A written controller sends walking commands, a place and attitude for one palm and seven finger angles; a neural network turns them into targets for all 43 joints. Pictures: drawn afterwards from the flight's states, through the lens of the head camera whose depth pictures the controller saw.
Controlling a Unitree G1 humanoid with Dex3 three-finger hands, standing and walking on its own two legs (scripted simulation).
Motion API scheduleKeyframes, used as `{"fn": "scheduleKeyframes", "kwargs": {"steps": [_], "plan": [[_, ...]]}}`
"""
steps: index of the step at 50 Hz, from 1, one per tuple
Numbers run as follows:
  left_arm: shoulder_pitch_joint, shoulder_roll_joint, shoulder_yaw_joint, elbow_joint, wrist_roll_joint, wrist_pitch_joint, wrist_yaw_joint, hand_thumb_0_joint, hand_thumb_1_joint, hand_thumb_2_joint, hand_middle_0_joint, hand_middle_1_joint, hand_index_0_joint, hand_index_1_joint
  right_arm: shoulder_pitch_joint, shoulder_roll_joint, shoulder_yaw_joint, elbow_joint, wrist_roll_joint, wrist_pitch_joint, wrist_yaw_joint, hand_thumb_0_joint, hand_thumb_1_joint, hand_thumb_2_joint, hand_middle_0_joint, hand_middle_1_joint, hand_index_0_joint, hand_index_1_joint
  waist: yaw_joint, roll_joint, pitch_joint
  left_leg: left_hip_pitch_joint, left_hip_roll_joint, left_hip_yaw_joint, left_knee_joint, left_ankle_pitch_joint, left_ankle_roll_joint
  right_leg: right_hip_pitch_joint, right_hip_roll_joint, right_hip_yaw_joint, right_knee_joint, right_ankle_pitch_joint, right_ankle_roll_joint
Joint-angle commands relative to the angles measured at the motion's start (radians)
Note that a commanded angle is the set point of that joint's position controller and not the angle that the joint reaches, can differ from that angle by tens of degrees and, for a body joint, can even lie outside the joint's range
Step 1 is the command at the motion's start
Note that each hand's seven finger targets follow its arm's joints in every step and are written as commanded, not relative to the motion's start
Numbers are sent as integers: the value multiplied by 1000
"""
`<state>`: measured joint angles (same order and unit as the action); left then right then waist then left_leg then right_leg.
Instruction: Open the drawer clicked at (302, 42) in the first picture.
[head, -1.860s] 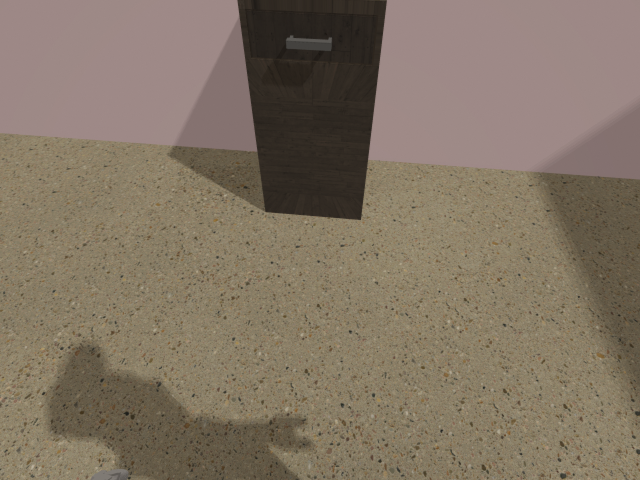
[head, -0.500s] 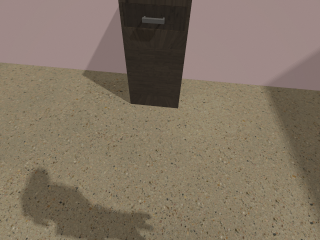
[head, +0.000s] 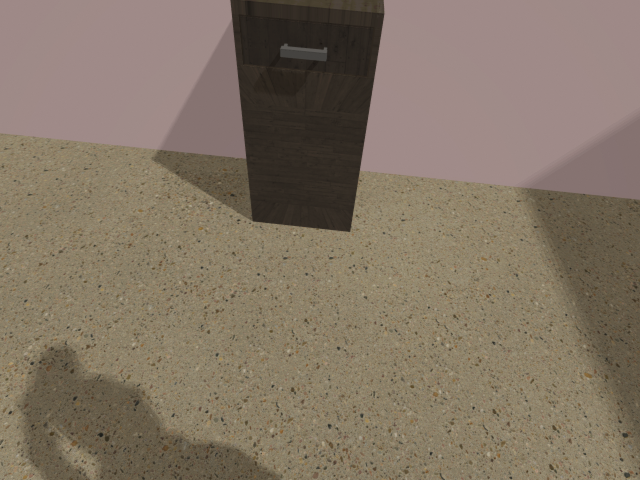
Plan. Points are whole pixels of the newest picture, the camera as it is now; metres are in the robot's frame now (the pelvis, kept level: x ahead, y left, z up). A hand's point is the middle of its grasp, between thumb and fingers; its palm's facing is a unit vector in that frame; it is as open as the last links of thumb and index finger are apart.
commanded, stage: walk to a spot facing it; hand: left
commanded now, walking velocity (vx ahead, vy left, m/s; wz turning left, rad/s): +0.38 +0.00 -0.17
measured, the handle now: (304, 50) +1.26 +0.14 +0.02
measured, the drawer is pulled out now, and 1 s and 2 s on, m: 0.00 0.00 0.00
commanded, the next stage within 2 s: take the last steps up to it in 0.72 s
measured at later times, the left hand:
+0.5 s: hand (250, 394) +0.29 +0.13 -0.17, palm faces -0.06 -0.98 -0.20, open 7.4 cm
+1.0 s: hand (244, 327) +0.41 +0.17 -0.16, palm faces +0.03 -0.99 -0.14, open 7.4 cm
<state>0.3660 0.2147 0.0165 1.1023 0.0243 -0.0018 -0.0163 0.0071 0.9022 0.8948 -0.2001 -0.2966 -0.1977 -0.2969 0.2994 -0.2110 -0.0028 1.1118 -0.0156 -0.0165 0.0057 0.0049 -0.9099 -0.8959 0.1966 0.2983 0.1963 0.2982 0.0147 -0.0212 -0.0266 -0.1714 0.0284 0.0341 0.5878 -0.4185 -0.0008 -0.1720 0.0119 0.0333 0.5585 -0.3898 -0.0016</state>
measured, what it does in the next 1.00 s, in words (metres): walks ahead: right foot, then left foot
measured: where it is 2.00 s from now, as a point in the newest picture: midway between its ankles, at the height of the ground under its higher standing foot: (337, 339)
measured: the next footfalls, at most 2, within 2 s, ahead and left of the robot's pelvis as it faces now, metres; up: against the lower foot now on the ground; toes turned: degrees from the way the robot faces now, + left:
right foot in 0.34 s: +0.28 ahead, -0.15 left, +0.00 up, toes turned -12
left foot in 0.74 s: +0.43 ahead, +0.08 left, +0.00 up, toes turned +10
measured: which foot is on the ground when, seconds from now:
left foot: down 0.00-0.34, up 0.36-0.72, down 0.74-1.00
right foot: down 0.00-0.02, up 0.04-0.32, down 0.34-0.76, up 0.78-1.00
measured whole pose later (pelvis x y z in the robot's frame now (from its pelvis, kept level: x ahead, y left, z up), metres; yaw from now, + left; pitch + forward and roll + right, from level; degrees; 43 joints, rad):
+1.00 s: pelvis +0.41 -0.01 +0.02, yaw -2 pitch +0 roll -1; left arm 0.30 0.18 0.06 1.08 0.03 -0.01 -0.01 0.01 0.91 0.90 -0.20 -0.30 -0.19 -0.30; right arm 0.29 -0.15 -0.05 1.07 -0.02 -0.07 -0.02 -0.01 -0.95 -0.90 0.20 0.30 0.20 0.30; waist 0.01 -0.03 0.03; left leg -0.14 0.05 0.20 0.38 -0.24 0.04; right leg -0.51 -0.11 -0.08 1.02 -0.28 0.03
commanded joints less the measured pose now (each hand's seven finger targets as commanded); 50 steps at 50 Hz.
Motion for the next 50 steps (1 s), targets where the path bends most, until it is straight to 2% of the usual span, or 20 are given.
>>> {"fn": "scheduleKeyframes", "kwargs": {"steps": [1,3,7,11,13,15,16,17,18,20,23,28,33,36,37,38,39,41,44,50], "plan": [[-182,77,23,-143,-4,-45,18,0,900,900,-200,-300,-200,-300,356,-188,-50,64,-14,-58,-37,0,-900,-900,200,300,200,300,-154,324,155,365,362,-451,-316,574,187,-590,20,-67,500,-158,-33],[-229,68,32,-147,-3,-50,12,0,900,900,-200,-300,-200,-300,335,-128,-37,55,-11,-60,-45,0,-900,-900,200,300,200,300,-125,100,210,329,386,-365,-283,704,234,-645,-78,-16,605,-116,-38],[-232,10,34,-158,-3,-27,-20,0,900,900,-200,-300,-200,-300,252,-81,-37,38,-7,-81,-52,0,-900,-900,200,300,200,300,-58,152,224,205,273,-153,-383,500,167,-568,-117,-81,480,35,-20],[-252,-22,30,-168,-10,-27,-26,0,900,900,-200,-300,-200,-300,242,-83,-39,59,-8,-80,-50,0,-900,-900,200,300,200,300,-32,183,199,112,222,-5,-379,642,134,-299,-58,-191,161,145,-40],[-156,-3,38,-135,-6,-30,-19,0,900,900,-200,-300,-200,-300,233,-105,-48,67,0,-75,-49,0,-900,-900,200,300,200,300,16,160,131,131,217,40,-247,899,121,-151,-8,-220,121,176,-69],[73,58,61,-65,5,-43,-8,0,900,900,-200,-300,-200,-300,212,-102,-52,62,6,-72,-44,0,-900,-900,200,300,200,300,119,106,23,24,170,86,64,878,72,167,9,-211,26,245,-91],[195,148,85,-33,13,-59,6,0,900,900,-200,-300,-200,-300,234,-54,-44,53,16,-73,-29,0,-900,-900,200,300,200,300,161,-30,-71,-181,118,96,368,568,45,377,-184,7,-37,157,-154],[243,242,104,-27,0,-60,20,0,900,900,-200,-300,-200,-300,265,11,-40,18,25,-74,-29,0,-900,-900,200,300,200,300,134,-215,-178,-361,1,66,736,-98,21,444,-484,479,-192,113,-266],[176,251,108,-42,-16,-51,22,0,900,900,-200,-300,-200,-300,166,1,-47,-11,24,-64,-27,0,-900,-900,200,300,200,300,132,-133,-109,-421,45,-25,854,-113,44,299,-505,537,-318,-114,-290],[-8,140,72,-79,-8,-53,29,0,900,900,-200,-300,-200,-300,81,6,-54,-35,0,-52,-16,0,-900,-900,200,300,200,300,50,-55,88,-454,130,-53,825,46,42,-9,-427,358,-350,-180,-216],[-100,76,51,-96,5,-64,36,0,900,900,-200,-300,-200,-300,180,47,-53,-7,-14,-13,-9,0,-900,-900,200,300,200,300,-50,-36,80,-330,154,-22,662,84,10,-192,-349,106,-365,-41,-164],[-87,88,54,-80,5,-73,26,0,900,900,-200,-300,-200,-300,83,59,-53,-76,-9,-6,14,0,-900,-900,200,300,200,300,-53,-74,121,-283,142,49,317,179,-17,-219,-285,-38,-400,-1,-150],[-17,103,58,-59,6,-70,22,0,900,900,-200,-300,-200,-300,-50,29,-59,-134,-5,-31,25,0,-900,-900,200,300,200,300,-16,-47,145,-227,96,97,106,178,-3,-104,-298,-28,-341,47,-143],[-9,83,55,-59,-2,-61,21,0,900,900,-200,-300,-200,-300,86,-31,-69,-95,-11,-46,14,0,-900,-900,200,300,200,300,-88,63,91,63,63,110,-63,185,12,-156,-218,-123,-83,195,-94],[15,30,48,-74,-7,-58,15,0,900,900,-200,-300,-200,-300,196,-127,-90,-69,-22,-53,2,0,-900,-900,200,300,200,300,-122,282,34,219,233,-158,-190,109,80,-299,-111,-196,212,119,-39],[-16,7,39,-114,-9,-61,12,0,900,900,-200,-300,-200,-300,289,-208,-105,-53,-22,-49,-6,0,-900,-900,200,300,200,300,-142,434,10,273,428,-451,-344,141,172,-450,-15,-205,515,-211,-7],[-76,37,46,-119,-2,-56,20,0,900,900,-200,-300,-200,-300,261,-175,-91,-40,-18,-45,-22,0,-900,-900,200,300,200,300,-143,330,18,225,441,-469,-372,127,180,-497,-55,-84,668,-171,-21],[-87,16,51,-97,1,-55,7,0,900,900,-200,-300,-200,-300,118,-90,-63,-78,-11,-56,-27,0,-900,-900,200,300,200,300,-74,128,99,92,373,-277,-362,254,152,-505,-126,-45,708,7,-16],[6,-21,42,-53,2,-29,8,0,900,900,-200,-300,-200,-300,57,-48,-49,-74,-3,-75,-33,0,-900,-900,200,300,200,300,-11,135,38,45,292,-34,-346,532,124,-382,-142,-64,610,86,21],[-102,-37,39,-88,5,-13,1,0,900,900,-200,-300,-200,-300,109,-60,-64,-37,-5,-65,-32,0,-900,-900,200,300,200,300,-34,131,85,93,272,30,-378,474,144,-387,-149,-122,316,140,40]]}}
